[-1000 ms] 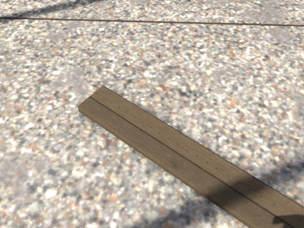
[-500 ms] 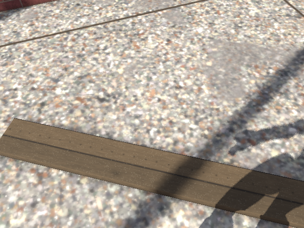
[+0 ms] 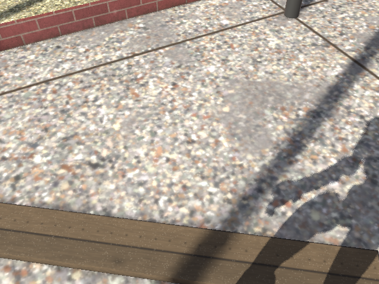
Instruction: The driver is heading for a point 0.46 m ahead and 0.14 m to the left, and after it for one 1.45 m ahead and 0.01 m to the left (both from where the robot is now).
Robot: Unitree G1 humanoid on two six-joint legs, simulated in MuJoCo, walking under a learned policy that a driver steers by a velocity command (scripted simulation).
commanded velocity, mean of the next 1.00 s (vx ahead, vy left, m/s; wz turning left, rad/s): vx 0.47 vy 0.00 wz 0.14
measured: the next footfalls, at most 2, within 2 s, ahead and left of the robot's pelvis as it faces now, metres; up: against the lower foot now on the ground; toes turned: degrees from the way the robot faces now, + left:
left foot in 0.08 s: +0.09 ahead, +0.14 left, +0.00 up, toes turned +0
right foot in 0.54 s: +0.37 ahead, -0.12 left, +0.00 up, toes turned -1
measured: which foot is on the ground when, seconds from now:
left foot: up 0.00-0.06, down 0.08-0.54, up 0.56-0.94, down 0.96-1.00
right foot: down 0.00-0.08, up 0.10-0.52, down 0.54-1.00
